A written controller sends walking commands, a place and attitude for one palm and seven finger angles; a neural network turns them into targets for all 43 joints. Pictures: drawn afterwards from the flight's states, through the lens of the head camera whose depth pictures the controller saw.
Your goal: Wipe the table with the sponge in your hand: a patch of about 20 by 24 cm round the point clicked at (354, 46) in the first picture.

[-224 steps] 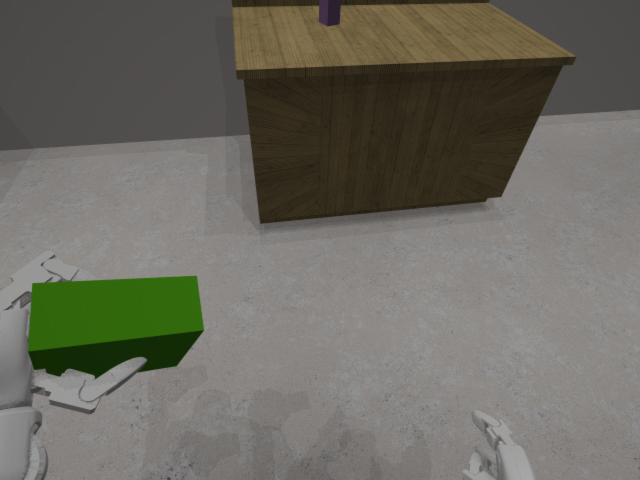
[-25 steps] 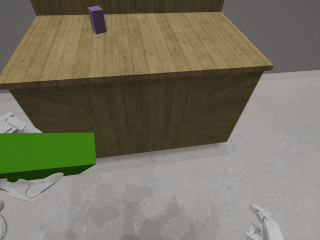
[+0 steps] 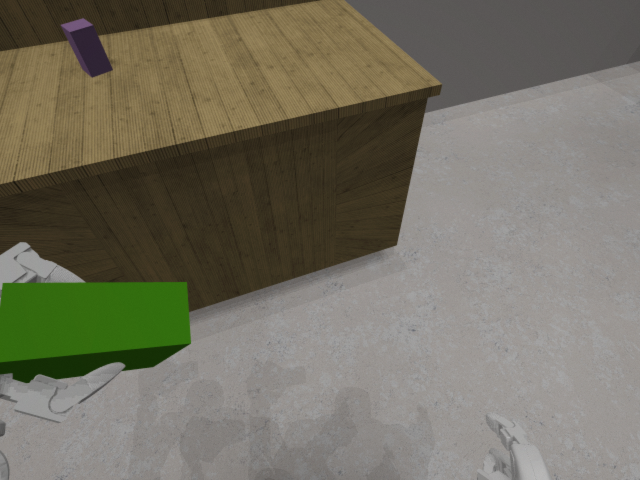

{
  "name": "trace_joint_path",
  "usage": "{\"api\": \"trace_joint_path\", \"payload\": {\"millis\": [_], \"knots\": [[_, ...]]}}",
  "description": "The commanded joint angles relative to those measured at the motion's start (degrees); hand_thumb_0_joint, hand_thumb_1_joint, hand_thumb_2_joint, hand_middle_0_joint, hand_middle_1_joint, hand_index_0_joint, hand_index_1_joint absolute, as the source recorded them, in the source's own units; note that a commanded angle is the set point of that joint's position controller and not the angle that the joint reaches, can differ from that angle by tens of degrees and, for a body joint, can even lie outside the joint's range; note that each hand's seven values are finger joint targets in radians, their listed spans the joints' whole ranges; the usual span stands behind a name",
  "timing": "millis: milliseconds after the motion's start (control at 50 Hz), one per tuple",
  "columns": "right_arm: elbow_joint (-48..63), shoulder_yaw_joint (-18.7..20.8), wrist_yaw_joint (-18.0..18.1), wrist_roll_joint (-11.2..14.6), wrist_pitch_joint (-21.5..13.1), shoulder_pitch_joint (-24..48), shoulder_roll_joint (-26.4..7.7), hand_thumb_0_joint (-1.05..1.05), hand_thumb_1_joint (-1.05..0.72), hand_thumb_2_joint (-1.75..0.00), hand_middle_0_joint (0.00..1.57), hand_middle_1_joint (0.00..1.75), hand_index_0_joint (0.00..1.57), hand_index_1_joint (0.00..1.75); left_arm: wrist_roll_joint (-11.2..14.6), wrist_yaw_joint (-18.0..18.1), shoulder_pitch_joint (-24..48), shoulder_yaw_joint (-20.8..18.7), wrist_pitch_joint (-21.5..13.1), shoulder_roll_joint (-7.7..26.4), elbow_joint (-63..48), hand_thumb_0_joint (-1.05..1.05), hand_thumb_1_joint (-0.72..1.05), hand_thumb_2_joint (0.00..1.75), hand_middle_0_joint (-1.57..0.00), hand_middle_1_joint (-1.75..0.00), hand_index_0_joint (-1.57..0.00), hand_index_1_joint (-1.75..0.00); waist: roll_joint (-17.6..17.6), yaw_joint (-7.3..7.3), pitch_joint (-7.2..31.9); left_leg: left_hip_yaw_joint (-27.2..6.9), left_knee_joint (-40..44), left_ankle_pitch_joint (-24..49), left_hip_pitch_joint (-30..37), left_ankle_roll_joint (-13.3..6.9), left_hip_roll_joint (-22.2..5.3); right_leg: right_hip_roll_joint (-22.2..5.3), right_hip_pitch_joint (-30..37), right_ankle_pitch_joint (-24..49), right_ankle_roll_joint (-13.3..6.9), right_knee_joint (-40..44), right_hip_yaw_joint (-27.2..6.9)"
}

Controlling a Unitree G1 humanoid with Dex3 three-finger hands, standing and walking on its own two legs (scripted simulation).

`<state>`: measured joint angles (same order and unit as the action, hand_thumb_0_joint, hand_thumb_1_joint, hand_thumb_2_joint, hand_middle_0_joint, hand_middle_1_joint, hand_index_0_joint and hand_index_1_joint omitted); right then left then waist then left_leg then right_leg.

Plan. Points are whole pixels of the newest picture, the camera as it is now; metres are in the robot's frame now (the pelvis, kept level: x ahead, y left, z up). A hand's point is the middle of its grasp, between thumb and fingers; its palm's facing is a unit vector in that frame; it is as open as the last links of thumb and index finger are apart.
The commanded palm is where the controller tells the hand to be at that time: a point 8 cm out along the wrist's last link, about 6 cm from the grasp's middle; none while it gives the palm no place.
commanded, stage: take the last steps up to it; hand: left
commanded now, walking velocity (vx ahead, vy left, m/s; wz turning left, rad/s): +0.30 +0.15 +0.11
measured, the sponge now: (121, 332) +0.23 +0.19 +0.15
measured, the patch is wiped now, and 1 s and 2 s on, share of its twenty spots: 0.00 0.00 0.00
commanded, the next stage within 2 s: none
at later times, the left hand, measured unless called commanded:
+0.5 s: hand (75, 333) +0.22 +0.22 +0.16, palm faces +0.42 -0.78 -0.45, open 9.8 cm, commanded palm +0.16 +0.27 +0.18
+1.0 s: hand (77, 226) +0.34 +0.27 +0.18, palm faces +0.39 -0.78 -0.50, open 9.8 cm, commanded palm +0.28 +0.32 +0.18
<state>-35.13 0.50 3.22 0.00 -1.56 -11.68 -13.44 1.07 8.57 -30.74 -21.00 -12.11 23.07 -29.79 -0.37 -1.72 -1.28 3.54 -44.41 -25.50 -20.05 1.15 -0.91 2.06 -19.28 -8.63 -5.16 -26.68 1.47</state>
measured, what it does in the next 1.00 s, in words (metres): walks ahead: left foot, then left foot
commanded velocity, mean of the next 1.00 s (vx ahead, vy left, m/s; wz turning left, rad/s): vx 0.30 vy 0.15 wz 0.00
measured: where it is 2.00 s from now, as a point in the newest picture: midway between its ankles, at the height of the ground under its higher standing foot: (284, 441)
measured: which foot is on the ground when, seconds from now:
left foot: up 0.00-0.08, down 0.10-0.34, up 0.36-0.72, down 0.74-1.00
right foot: down 0.00-0.74, up 0.76-0.98, down 1.00-1.00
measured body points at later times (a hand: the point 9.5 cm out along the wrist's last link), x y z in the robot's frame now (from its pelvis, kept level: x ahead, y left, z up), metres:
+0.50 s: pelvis +0.02 -0.02 +0.00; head +0.04 -0.04 +0.45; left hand +0.19 +0.26 +0.19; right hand +0.18 -0.23 -0.12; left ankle +0.00 +0.12 -0.66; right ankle +0.02 -0.10 -0.74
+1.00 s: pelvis +0.13 +0.03 -0.01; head +0.16 +0.02 +0.44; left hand +0.31 +0.31 +0.20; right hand +0.30 -0.16 -0.11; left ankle +0.11 +0.16 -0.74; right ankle +0.15 -0.05 -0.74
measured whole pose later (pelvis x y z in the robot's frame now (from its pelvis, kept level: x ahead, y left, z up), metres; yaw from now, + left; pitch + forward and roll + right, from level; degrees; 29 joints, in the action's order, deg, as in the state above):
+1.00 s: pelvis +0.13 +0.03 -0.01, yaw +1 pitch +1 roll +1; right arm -34.7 -0.9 2.6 0.2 -7.1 -11.6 -7.8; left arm 0.5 8.8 -28.8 -21.2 -13.6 22.7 -31.9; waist 1.0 0.0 -3.1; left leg 9.6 -33.5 -18.7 -14.9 0.7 -4.7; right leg -3.4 -19.9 -20.4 1.2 -36.9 9.8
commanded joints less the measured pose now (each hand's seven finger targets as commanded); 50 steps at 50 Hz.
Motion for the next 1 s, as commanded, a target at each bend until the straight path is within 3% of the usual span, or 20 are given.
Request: {"api": "trace_joint_path", "payload": {"millis": [0, 60, 120, 180, 280, 300, 320, 340, 360, 400, 480, 660, 680, 700, 720, 760, 840, 940, 960, 980], "knots": [[8.97, 1.8, 0.67, 0.1, -3.45, 4.84, -4.78, 0.0, -0.9, -0.9, 0.2, 0.3, 0.2, 0.3, 0.42, 2.03, 2.84, -6.69, -2.69, 7.89, -7.88, 0.0, 0.1, 1.3, -1.2, -1.6, -1.2, -1.6, -6.99, 1.69, 7.68, 1.22, 12.24, 0.01, 3.58, -2.09, -0.21, -17.28, 5.23, -25.14, -3.11, 15.18, -17.63], [9.33, 2.35, 1.13, -0.32, -4.16, 2.54, -5.72, 0.0, -0.9, -0.9, 0.2, 0.3, 0.2, 0.3, -0.09, 1.74, 5.87, -4.72, -3.81, 7.09, -9.56, 0.0, 0.1, 1.3, -1.2, -1.6, -1.2, -1.6, 0.82, 0.72, 5.79, -1.59, 26.2, -2.74, 12.88, -5.42, -2.48, -11.1, -1.05, -27.68, 1.41, 8.18, -12.98], [8.67, 2.32, 1.25, -0.58, -5.78, 3.98, -5.55, 0.0, -0.9, -0.9, 0.2, 0.3, 0.2, 0.3, -1.71, 1.88, 12.17, -4.85, -4.98, 8.35, -12.7, 0.0, 0.1, 1.3, -1.2, -1.6, -1.2, -1.6, 19.06, 0.29, 0.04, -24.77, 36.35, -13.82, 7.08, -14.12, -19.38, -1.79, -10.86, -19.21, 6.01, -25.61, 2.34], [6.92, 3.19, 0.59, 0.24, -6.91, 3.3, -5.95, 0.0, -0.9, -0.9, 0.2, 0.3, 0.2, 0.3, -1.77, 0.74, 8.13, -2.89, -4.0, 5.22, -7.38, 0.0, 0.1, 1.3, -1.2, -1.6, -1.2, -1.6, 13.47, 1.83, -2.12, -12.75, 32.84, -8.26, 2.02, -12.37, -14.61, -4.39, -8.33, -16.6, 6.35, -27.8, 3.79], [5.5, 2.57, 1.12, -0.2, -7.62, 3.94, -6.07, 0.0, -0.9, -0.9, 0.2, 0.3, 0.2, 0.3, -1.57, 0.91, 13.32, -2.14, -3.7, 5.48, -6.89, 0.0, 0.1, 1.3, -1.2, -1.6, -1.2, -1.6, 9.85, 2.4, 1.33, -5.45, 19.62, 1.1, -1.2, -7.81, -10.3, -3.43, 11.53, -11.97, 6.46, -1.04, 8.27], [5.4, 2.5, 1.02, -0.21, -7.28, 3.78, -5.48, 0.0, -0.9, -0.9, 0.2, 0.3, 0.2, 0.3, -2.04, 0.92, 13.52, -1.89, -3.48, 5.66, -5.16, 0.0, 0.1, 1.3, -1.2, -1.6, -1.2, -1.6, 3.74, 2.17, 1.77, -2.43, 9.72, 0.26, -7.03, -6.11, -7.18, -7.91, 16.84, -13.04, 4.04, 3.9, 1.17], [6.21, 2.5, 0.62, 0.03, -6.8, 4.84, -4.0, 0.0, -0.9, -0.9, 0.2, 0.3, 0.2, 0.3, -1.75, 1.03, 14.74, -3.65, -3.57, 8.12, -4.63, 0.0, 0.1, 1.3, -1.2, -1.6, -1.2, -1.6, -12.94, 2.24, 1.84, 2.05, -6.9, -3.69, -18.3, -3.05, -1.29, -21.14, 21.06, -18.15, -2.03, 11.05, -22.23], [6.43, 2.96, 0.46, -0.05, -6.92, 6.31, -5.5, 0.0, -0.9, -0.9, 0.2, 0.3, 0.2, 0.3, -0.61, 1.38, 15.62, -6.74, -3.85, 10.91, -4.18, 0.0, 0.1, 1.3, -1.2, -1.6, -1.2, -1.6, -16.57, 3.1, 1.94, -2.62, -20.19, -4.94, -22.28, -1.45, -0.72, -29.89, 17.98, -21.9, -6.01, 16.48, -35.46], [5.55, 3.63, -0.03, -0.21, -6.77, 5.53, -5.84, 0.0, -0.9, -0.9, 0.2, 0.3, 0.2, 0.3, -0.29, 0.73, 15.98, -5.47, -4.36, 9.57, -4.33, 0.0, 0.1, 1.3, -1.2, -1.6, -1.2, -1.6, -13.02, 2.23, 0.39, -7.0, -25.51, 0.22, -21.05, -0.55, -2.39, -29.31, 13.02, -26.15, -5.98, 18.04, -35.69], [4.56, 2.63, -0.36, -0.14, -5.25, 6.0, -4.75, 0.0, -0.9, -0.9, 0.2, 0.3, 0.2, 0.3, 0.2, 0.06, 11.96, -7.37, -5.37, 10.38, -6.39, 0.0, 0.1, 1.3, -1.2, -1.6, -1.2, -1.6, -3.77, 2.09, 1.16, -6.39, -26.65, 6.04, -19.86, 0.17, -4.55, -25.69, 10.83, -15.6, -5.43, 14.8, -22.55], [5.51, 2.03, -0.57, -0.27, -4.32, 6.05, -3.69, 0.0, -0.9, -0.9, 0.2, 0.3, 0.2, 0.3, 0.03, 0.29, 6.42, -7.41, -6.54, 8.62, -7.53, 0.0, 0.1, 1.3, -1.2, -1.6, -1.2, -1.6, -6.35, 1.53, 3.67, -2.25, -14.02, 10.1, -16.35, 0.54, -5.54, -21.34, 12.93, 6.05, -3.1, 11.14, -7.37], [8.49, 3.07, 0.53, -0.3, -5.96, 4.03, -3.49, 0.0, -0.9, -0.9, 0.2, 0.3, 0.2, 0.3, -0.2, 2.71, 8.13, -6.61, -5.03, 7.54, -12.0, 0.0, 0.1, 1.3, -1.2, -1.6, -1.2, -1.6, -7.62, 2.12, 6.83, 8.28, 17.75, 13.7, 6.96, -1.35, -0.6, -16.9, 11.52, 2.67, -0.12, 1.72, -3.01], [8.54, 3.64, 0.92, -0.1, -6.16, 3.31, -4.34, 0.0, -0.9, -0.9, 0.2, 0.3, 0.2, 0.3, -0.28, 2.69, 9.31, -6.3, -5.37, 7.35, -13.05, 0.0, 0.1, 1.3, -1.2, -1.6, -1.2, -1.6, -2.24, 1.48, 8.08, 7.18, 20.66, 14.56, 12.81, -2.11, -1.47, -15.06, 8.83, 4.11, 1.3, -5.03, -1.62], [8.82, 4.32, 1.15, 0.21, -6.34, 2.63, -5.83, 0.0, -0.9, -0.9, 0.2, 0.3, 0.2, 0.3, 0.0, 2.61, 8.91, -5.47, -5.56, 6.37, -13.19, 0.0, 0.1, 1.3, -1.2, -1.6, -1.2, -1.6, 8.59, 0.38, 9.51, -2.31, 22.6, 18.16, 20.62, -5.42, -8.26, -10.89, 1.27, 1.59, 3.91, -17.21, 2.17], [9.18, 4.54, 0.7, 0.46, -6.27, 2.57, -6.37, 0.0, -0.9, -0.9, 0.2, 0.3, 0.2, 0.3, -0.15, 2.7, 9.23, -5.75, -6.09, 6.55, -14.83, 0.0, 0.1, 1.3, -1.2, -1.6, -1.2, -1.6, 17.98, 0.94, 11.34, -16.76, 22.75, 32.65, 27.71, -11.32, -18.89, -5.46, -10.19, -20.57, 6.39, -29.7, 5.72], [7.72, 3.87, 0.57, 0.1, -6.68, 3.27, -5.12, 0.0, -0.9, -0.9, 0.2, 0.3, 0.2, 0.3, -0.42, 1.99, 8.55, -7.84, -6.1, 10.06, -10.87, 0.0, 0.1, 1.3, -1.2, -1.6, -1.2, -1.6, 15.65, 1.0, 8.56, -23.54, 26.52, 23.76, 20.41, -17.74, -23.52, -7.29, -16.97, -27.14, 6.21, -41.89, 0.59], [6.82, 3.5, -0.09, 0.76, -8.02, 4.2, -4.65, 0.0, -0.9, -0.9, 0.2, 0.3, 0.2, 0.3, 0.09, 1.38, 4.66, -6.24, -6.15, 6.97, -16.73, 0.0, 0.1, 1.3, -1.2, -1.6, -1.2, -1.6, 14.28, 2.14, 6.85, -7.49, 25.34, 23.62, 13.59, -12.85, -16.5, -8.13, -11.02, -18.52, 6.69, -28.53, 4.29], [6.79, 2.6, 0.41, 0.55, -7.85, 4.04, -4.58, 0.0, -0.9, -0.9, 0.2, 0.3, 0.2, 0.3, 0.35, 1.47, 3.27, -6.88, -4.51, 7.1, -11.52, 0.0, 0.1, 1.3, -1.2, -1.6, -1.2, -1.6, 10.54, 2.28, 7.71, -0.53, 18.08, 18.93, 6.22, -7.52, -12.84, -3.95, 7.78, -9.1, 6.49, -5.39, 10.36], [6.65, 2.62, 0.64, 0.58, -7.26, 4.47, -4.35, 0.0, -0.9, -0.9, 0.2, 0.3, 0.2, 0.3, 0.21, 1.41, 4.29, -7.36, -4.15, 7.61, -9.47, 0.0, 0.1, 1.3, -1.2, -1.6, -1.2, -1.6, 6.5, 2.63, 8.01, 0.91, 11.83, 15.64, 2.16, -6.37, -11.44, -5.69, 13.08, -6.25, 5.59, -0.43, 7.63], [6.6, 2.66, 0.63, 0.59, -6.49, 4.1, -3.44, 0.0, -0.9, -0.9, 0.2, 0.3, 0.2, 0.3, -0.18, 1.35, 5.54, -8.07, -3.95, 8.85, -7.64, 0.0, 0.1, 1.3, -1.2, -1.6, -1.2, -1.6, -4.88, 2.51, 8.32, 4.35, -0.91, 9.02, -5.99, -4.34, -6.98, -13.95, 18.44, -6.63, 1.77, 4.52, -6.13]]}}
